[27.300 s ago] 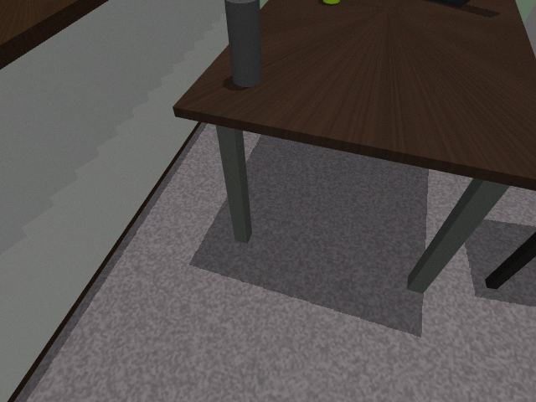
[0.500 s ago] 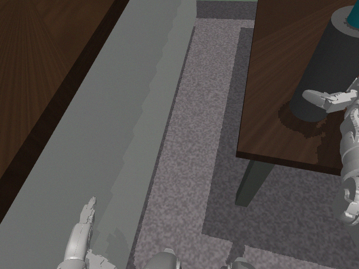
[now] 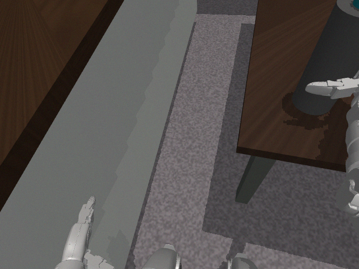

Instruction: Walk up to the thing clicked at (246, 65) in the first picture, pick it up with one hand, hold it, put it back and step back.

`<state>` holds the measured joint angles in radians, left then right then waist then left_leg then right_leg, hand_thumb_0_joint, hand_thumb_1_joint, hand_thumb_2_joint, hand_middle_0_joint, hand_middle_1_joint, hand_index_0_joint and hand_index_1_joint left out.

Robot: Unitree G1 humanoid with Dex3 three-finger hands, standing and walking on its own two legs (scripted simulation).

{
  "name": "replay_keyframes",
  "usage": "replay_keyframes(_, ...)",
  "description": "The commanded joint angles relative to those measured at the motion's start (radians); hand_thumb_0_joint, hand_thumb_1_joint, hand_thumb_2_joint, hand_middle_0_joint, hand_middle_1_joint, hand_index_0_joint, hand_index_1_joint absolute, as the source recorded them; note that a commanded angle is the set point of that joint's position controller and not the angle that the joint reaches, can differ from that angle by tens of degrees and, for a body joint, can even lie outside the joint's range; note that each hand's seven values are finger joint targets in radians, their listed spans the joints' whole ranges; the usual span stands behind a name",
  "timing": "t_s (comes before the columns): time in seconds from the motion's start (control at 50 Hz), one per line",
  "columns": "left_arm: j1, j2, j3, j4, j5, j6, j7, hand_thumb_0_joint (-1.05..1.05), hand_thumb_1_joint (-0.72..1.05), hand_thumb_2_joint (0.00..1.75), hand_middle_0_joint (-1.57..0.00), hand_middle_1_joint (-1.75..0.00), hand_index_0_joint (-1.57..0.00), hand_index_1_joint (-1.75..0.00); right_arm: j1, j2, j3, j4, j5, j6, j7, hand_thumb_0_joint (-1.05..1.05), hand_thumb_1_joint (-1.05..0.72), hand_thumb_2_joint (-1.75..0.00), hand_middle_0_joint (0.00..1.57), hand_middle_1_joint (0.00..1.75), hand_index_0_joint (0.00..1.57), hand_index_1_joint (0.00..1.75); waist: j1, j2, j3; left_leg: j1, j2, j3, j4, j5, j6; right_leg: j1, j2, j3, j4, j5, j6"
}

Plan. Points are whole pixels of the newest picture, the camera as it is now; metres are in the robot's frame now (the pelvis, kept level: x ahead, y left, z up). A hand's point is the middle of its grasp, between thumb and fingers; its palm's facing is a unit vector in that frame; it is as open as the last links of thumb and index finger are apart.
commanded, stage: withdraw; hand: right
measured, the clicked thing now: (341, 50) +0.52 -0.22 +0.16
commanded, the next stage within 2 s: rise in 0.46 s
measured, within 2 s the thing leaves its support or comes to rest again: neither
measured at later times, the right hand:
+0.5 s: hand out of the picture +0.52 -0.27 +0.20, palm faces +0.31 +0.95 -0.02, open 16.9 cm
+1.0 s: hand out of the picture +0.46 -0.36 +0.21, palm faces +0.49 +0.82 -0.29, open 17.4 cm
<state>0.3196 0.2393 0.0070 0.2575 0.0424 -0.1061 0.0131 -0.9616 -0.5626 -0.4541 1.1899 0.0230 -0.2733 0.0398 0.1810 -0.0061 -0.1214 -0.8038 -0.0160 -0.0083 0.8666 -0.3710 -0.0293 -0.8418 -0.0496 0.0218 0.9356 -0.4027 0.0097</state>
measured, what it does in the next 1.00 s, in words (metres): stands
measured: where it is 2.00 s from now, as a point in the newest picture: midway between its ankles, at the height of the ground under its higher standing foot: outside the picture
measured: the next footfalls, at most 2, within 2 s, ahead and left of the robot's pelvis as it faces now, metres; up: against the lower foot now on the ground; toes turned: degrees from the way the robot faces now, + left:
none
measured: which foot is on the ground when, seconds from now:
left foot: down 0.00-1.00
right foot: down 0.00-1.00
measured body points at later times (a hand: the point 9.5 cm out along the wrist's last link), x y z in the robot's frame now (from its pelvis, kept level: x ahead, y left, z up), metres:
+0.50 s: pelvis +0.02 +0.01 +0.02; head +0.09 -0.01 +0.46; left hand +0.16 +0.27 -0.04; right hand +0.50 -0.32 +0.20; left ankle +0.02 +0.14 -0.69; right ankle +0.02 -0.12 -0.69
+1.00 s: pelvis +0.04 +0.00 +0.04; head +0.09 -0.01 +0.48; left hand +0.19 +0.25 -0.03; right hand +0.43 -0.40 +0.23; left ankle +0.02 +0.14 -0.69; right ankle +0.02 -0.12 -0.69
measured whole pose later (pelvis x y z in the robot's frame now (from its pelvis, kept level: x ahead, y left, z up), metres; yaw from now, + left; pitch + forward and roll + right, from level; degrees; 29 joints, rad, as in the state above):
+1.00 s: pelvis +0.04 +0.00 +0.04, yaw -1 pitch +12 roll +2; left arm 0.37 0.26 0.05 0.36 -0.05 -0.01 -0.04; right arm -0.67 -0.68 -0.44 0.82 -0.02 -0.04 0.02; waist 0.04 -0.03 -0.13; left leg -0.49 0.00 -0.02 0.62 -0.33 -0.03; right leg -0.52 -0.04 0.01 0.69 -0.36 0.01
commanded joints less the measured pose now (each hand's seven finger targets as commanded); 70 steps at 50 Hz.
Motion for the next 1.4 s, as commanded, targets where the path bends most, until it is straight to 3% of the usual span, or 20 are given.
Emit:
replay_keyframes(0.0, 0.003, 0.145, 0.086, -0.183, -0.012, -0.046, 0.017, 0.00, -0.57, 0.07, -0.05, -0.05, -0.04, -0.07, -0.431, -0.190, 0.008, -0.185, 0.014, -0.053, 0.012, 0.00, 0.47, -0.16, 0.46, 0.31, 0.46, 0.31, 0.022, -0.111, -0.414, 0.131, -0.031, 0.037, -0.090, 0.211, 0.031, 0.323, 0.017, 0.003, -0.112, 0.210, -0.016)
replay_keyframes(0.1, 0.035, 0.142, 0.094, -0.162, -0.013, -0.034, 0.016, 0.00, -0.52, 0.03, -0.05, -0.06, -0.06, -0.04, -0.439, -0.182, 0.021, -0.202, 0.016, -0.046, 0.018, 0.00, 0.44, -0.17, 0.33, 0.25, 0.33, 0.25, 0.023, -0.133, -0.391, 0.113, -0.029, 0.036, -0.087, 0.210, 0.034, 0.330, 0.020, -0.003, -0.108, 0.213, -0.015)
replay_keyframes(0.14, 0.002, 0.193, 0.139, -0.214, -0.019, -0.034, 0.021, 0.00, -0.52, 0.03, -0.05, -0.05, -0.06, -0.04, -0.443, -0.247, -0.012, -0.263, 0.016, -0.048, 0.016, 0.00, 0.46, -0.16, 0.29, 0.23, 0.30, 0.23, 0.021, -0.116, -0.449, 0.140, -0.028, 0.035, -0.084, 0.237, 0.033, 0.348, 0.019, 0.000, -0.105, 0.241, -0.019)
replay_keyframes(0.22, 0.022, 0.157, 0.101, -0.205, -0.025, -0.021, 0.020, 0.00, -0.53, 0.04, -0.05, -0.05, -0.05, -0.05, -0.509, -0.288, -0.024, -0.363, 0.027, -0.043, 0.025, 0.00, 0.48, -0.09, 0.22, 0.15, 0.22, 0.15, -0.004, -0.160, -0.496, 0.202, -0.026, 0.036, -0.091, 0.285, 0.036, 0.391, 0.026, -0.006, -0.110, 0.302, -0.015)
replay_keyframes(0.26, 0.035, 0.186, 0.121, -0.182, -0.027, -0.012, 0.026, 0.00, -0.53, 0.04, -0.05, -0.05, -0.05, -0.04, -0.539, -0.416, -0.088, -0.431, 0.023, -0.038, 0.020, 0.00, 0.49, -0.07, 0.21, 0.14, 0.21, 0.14, -0.032, -0.217, -0.557, 0.254, -0.018, 0.028, -0.100, 0.318, 0.038, 0.425, 0.032, -0.012, -0.116, 0.341, -0.010)
replay_keyframes(0.34, 0.011, 0.121, 0.039, -0.115, -0.038, 0.000, 0.026, 0.00, -0.54, 0.04, -0.05, -0.04, -0.05, -0.04, -0.510, -0.406, -0.067, -0.401, 0.031, -0.001, 0.032, 0.00, 0.50, -0.03, 0.14, 0.07, 0.13, 0.07, -0.055, -0.200, -0.504, 0.331, -0.015, 0.025, -0.131, 0.334, 0.035, 0.394, 0.038, -0.020, -0.147, 0.330, -0.012)
replay_keyframes(0.38, -0.042, 0.156, 0.069, -0.118, -0.041, -0.005, 0.037, 0.00, -0.54, 0.04, -0.05, -0.04, -0.05, -0.04, -0.566, -0.455, -0.075, -0.430, 0.028, 0.016, 0.043, 0.00, 0.49, -0.05, 0.13, 0.09, 0.12, 0.09, -0.055, -0.237, -0.553, 0.332, -0.016, 0.028, -0.140, 0.365, 0.039, 0.478, 0.033, -0.017, -0.153, 0.402, -0.004)
replay_keyframes(0.42, -0.015, 0.119, 0.025, -0.020, -0.044, 0.002, 0.033, 0.00, -0.54, 0.04, -0.05, -0.04, -0.05, -0.04, -0.542, -0.416, -0.035, -0.375, 0.029, 0.048, 0.067, 0.00, 0.50, -0.05, 0.11, 0.08, 0.10, 0.08, -0.052, -0.240, -0.484, 0.311, -0.018, 0.030, -0.157, 0.379, 0.039, 0.479, 0.031, -0.015, -0.163, 0.446, -0.003)
replay_keyframes(0.56, -0.060, 0.179, 0.070, -0.004, -0.065, -0.015, 0.050, 0.00, -0.58, 0.08, -0.07, -0.07, -0.05, -0.09, -0.471, -0.339, 0.028, -0.137, 0.046, 0.161, 0.165, 0.00, 0.51, -0.02, 0.06, 0.04, 0.07, 0.04, -0.006, -0.043, -0.362, 0.331, -0.011, 0.024, -0.216, 0.402, 0.012, 0.435, 0.031, -0.020, -0.211, 0.370, -0.030)
replay_keyframes(0.58, -0.112, 0.171, 0.056, -0.063, -0.069, -0.006, 0.035, 0.00, -0.55, 0.05, -0.07, -0.07, -0.06, -0.07, -0.337, -0.454, 0.025, -0.029, -0.053, 0.167, 0.110, 0.00, 0.49, -0.03, 0.06, 0.05, 0.06, 0.05, -0.074, 0.008, -0.312, 0.348, -0.006, 0.036, -0.234, 0.361, 0.010, 0.400, 0.035, -0.034, -0.242, 0.347, -0.024)
replay_keyframes(0.62, -0.001, 0.187, 0.091, -0.041, -0.070, 0.012, 0.023, 0.00, -0.54, 0.05, -0.06, -0.07, -0.06, -0.07, -0.419, -0.415, 0.049, -0.119, -0.046, 0.166, 0.083, 0.00, 0.51, -0.03, 0.06, 0.05, 0.06, 0.05, -0.040, -0.012, -0.310, 0.336, -0.008, 0.039, -0.251, 0.345, 0.013, 0.450, 0.033, -0.037, -0.266, 0.340, -0.026)
replay_keyframes(0.76, 0.033, 0.138, 0.057, -0.096, -0.092, 0.035, -0.036, 0.00, -0.51, 0.04, -0.05, -0.05, -0.07, -0.03, -0.330, -0.575, -0.043, -0.338, -0.072, 0.168, 0.014, 0.00, 0.51, -0.05, 0.07, 0.05, 0.06, 0.05, -0.126, -0.087, -0.380, 0.472, 0.002, 0.033, -0.242, 0.454, 0.025, 0.476, 0.050, -0.055, -0.286, 0.455, -0.009)
replay_keyframes(0.8, -0.018, 0.114, 0.039, -0.124, -0.097, 0.037, -0.046, 0.00, -0.51, 0.04, -0.05, -0.05, -0.06, -0.03, -0.327, -0.555, -0.049, -0.438, -0.063, 0.159, 0.002, 0.00, 0.53, -0.05, 0.07, 0.05, 0.06, 0.05, -0.151, -0.155, -0.428, 0.492, 0.004, 0.030, -0.242, 0.471, 0.033, 0.525, 0.050, -0.057, -0.283, 0.508, -0.002)
replay_keyframes(0.86, -0.006, 0.155, 0.094, -0.087, -0.097, 0.043, -0.046, 0.00, -0.53, 0.05, -0.05, -0.05, -0.06, -0.04, -0.246, -0.498, -0.033, -0.530, -0.054, 0.159, -0.016, 0.00, 0.54, -0.05, 0.07, 0.05, 0.06, 0.05, -0.151, -0.235, -0.462, 0.433, -0.009, 0.041, -0.248, 0.466, 0.044, 0.644, 0.031, -0.042, -0.267, 0.662, 0.012)
replay_keyframes(1.0, 0.017, 0.160, 0.132, -0.068, -0.102, 0.049, -0.029, 0.00, -0.54, 0.07, -0.05, -0.05, -0.05, -0.05, 0.191, -0.271, 0.038, -0.819, -0.004, 0.174, -0.029, 0.00, 0.53, -0.05, 0.07, 0.05, 0.06, 0.05, -0.176, -0.151, -0.370, 0.441, -0.027, 0.081, -0.254, 0.460, 0.055, 0.702, 0.004, -0.020, -0.287, 0.783, 0.023)
replay_keyframes(1.08, 0.043, 0.159, 0.155, -0.099, -0.115, 0.079, -0.026, 0.00, -0.54, 0.06, -0.05, -0.05, -0.05, -0.05, 0.404, -0.269, -0.010, -1.204, 0.028, 0.172, -0.039, 0.00, 0.53, -0.05, 0.06, 0.05, 0.06, 0.05, -0.201, -0.105, -0.295, 0.529, -0.008, 0.072, -0.273, 0.485, 0.046, 0.650, 0.026, -0.042, -0.320, 0.682, 0.004)
replay_keyframes(1.1, 0.079, 0.171, 0.183, -0.040, -0.119, 0.090, -0.023, 0.00, -0.53, 0.05, -0.05, -0.05, -0.05, -0.04, 0.550, -0.288, -0.063, -1.183, 0.031, 0.180, -0.045, 0.00, 0.53, -0.05, 0.06, 0.05, 0.06, 0.05, -0.212, -0.086, -0.218, 0.525, -0.005, 0.071, -0.282, 0.475, 0.042, 0.615, 0.030, -0.049, -0.332, 0.643, 0.000)
replay_keyframes(1.12, 0.101, 0.153, 0.184, 0.002, -0.120, 0.104, -0.025, 0.00, -0.53, 0.05, -0.05, -0.05, -0.05, -0.04, 0.635, -0.228, -0.039, -1.230, 0.040, 0.188, -0.042, 0.00, 0.54, -0.05, 0.06, 0.05, 0.06, 0.05, -0.203, -0.087, -0.151, 0.511, -0.008, 0.075, -0.290, 0.432, 0.044, 0.597, 0.029, -0.050, -0.353, 0.592, 0.002)
replay_keyframes(1.18, 0.051, 0.136, 0.185, -0.019, -0.117, 0.125, -0.023, 0.00, -0.53, 0.05, -0.05, -0.05, -0.05, -0.04, 0.702, -0.211, -0.083, -1.462, 0.056, 0.181, -0.054, 0.00, 0.55, -0.05, 0.06, 0.05, 0.06, 0.05, -0.215, -0.096, -0.128, 0.525, 0.000, 0.068, -0.308, 0.382, 0.039, 0.586, 0.034, -0.054, -0.376, 0.490, -0.004)
replay_keyframes(1.38, -0.036, 0.110, 0.184, -0.059, -0.096, 0.106, 0.038, 0.00, -0.53, 0.04, -0.05, -0.05, -0.05, -0.04, 1.140, -0.001, -0.016, -1.702, 0.065, 0.119, -0.081, 0.00, 0.57, -0.04, 0.06, 0.05, 0.05, 0.05, -0.223, -0.032, -0.031, 0.518, 0.025, 0.056, -0.338, 0.219, 0.023, 0.564, 0.056, -0.056, -0.400, 0.272, -0.019)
